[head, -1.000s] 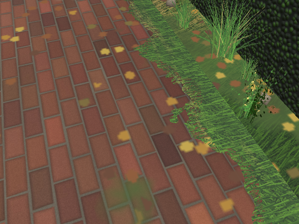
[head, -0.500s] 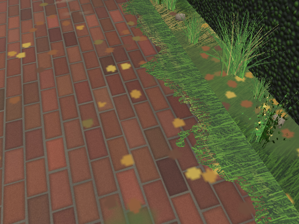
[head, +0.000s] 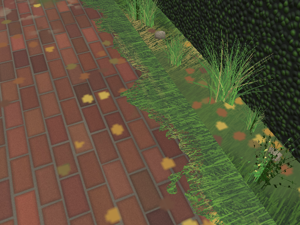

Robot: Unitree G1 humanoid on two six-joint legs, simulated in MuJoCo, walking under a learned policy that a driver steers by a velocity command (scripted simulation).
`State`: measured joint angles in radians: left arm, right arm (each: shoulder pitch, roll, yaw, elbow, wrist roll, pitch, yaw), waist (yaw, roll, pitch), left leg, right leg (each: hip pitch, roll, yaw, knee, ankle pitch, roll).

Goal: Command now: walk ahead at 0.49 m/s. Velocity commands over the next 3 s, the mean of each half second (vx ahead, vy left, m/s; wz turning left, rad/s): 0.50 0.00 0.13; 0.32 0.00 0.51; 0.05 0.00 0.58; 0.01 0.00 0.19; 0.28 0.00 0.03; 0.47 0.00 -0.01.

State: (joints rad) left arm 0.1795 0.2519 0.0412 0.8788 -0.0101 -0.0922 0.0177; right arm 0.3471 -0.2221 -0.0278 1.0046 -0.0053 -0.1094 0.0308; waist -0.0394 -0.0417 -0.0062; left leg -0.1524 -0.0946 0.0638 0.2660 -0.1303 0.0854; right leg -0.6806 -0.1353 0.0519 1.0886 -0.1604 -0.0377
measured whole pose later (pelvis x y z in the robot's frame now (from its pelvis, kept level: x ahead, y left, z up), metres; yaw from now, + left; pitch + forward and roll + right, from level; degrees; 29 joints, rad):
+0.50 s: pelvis +0.27 -0.08 +0.00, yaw +6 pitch +1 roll -1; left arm 0.26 0.22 0.05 0.92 0.01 -0.12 -0.02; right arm 0.26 -0.28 -0.06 0.94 0.04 -0.07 -0.01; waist 0.02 0.05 0.01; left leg -0.58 0.08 -0.07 1.15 -0.24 0.05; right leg -0.19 0.02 -0.14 0.34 -0.16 -0.05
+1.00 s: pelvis +0.47 +0.00 -0.02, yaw +22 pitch +3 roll -1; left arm 0.11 0.29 0.06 0.80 0.00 -0.05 0.04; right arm 0.15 -0.28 -0.08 0.73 0.00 -0.03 0.02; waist -0.01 -0.02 0.07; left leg -0.44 -0.10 -0.01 0.49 -0.09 0.10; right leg -0.54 -0.04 0.05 1.24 -0.46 0.04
